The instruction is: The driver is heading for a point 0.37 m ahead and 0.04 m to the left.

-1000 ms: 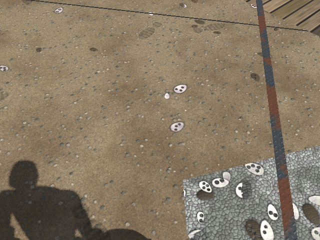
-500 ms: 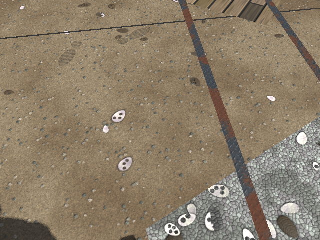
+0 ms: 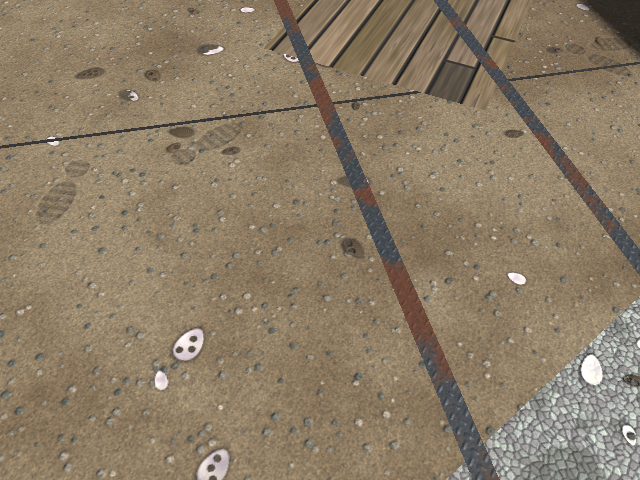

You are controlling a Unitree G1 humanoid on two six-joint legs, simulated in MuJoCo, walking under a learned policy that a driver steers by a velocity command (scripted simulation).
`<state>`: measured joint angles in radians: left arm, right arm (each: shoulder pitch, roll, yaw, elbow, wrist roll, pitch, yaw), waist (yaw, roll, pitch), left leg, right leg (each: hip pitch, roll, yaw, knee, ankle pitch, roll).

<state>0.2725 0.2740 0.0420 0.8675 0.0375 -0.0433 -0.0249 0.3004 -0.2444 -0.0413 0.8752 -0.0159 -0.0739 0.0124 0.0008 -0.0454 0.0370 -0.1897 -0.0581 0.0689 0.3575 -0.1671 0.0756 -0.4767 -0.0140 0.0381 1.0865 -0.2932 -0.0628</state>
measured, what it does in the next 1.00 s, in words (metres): walks ahead: right foot, then left foot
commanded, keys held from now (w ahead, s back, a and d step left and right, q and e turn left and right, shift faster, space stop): w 0.26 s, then no key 0.74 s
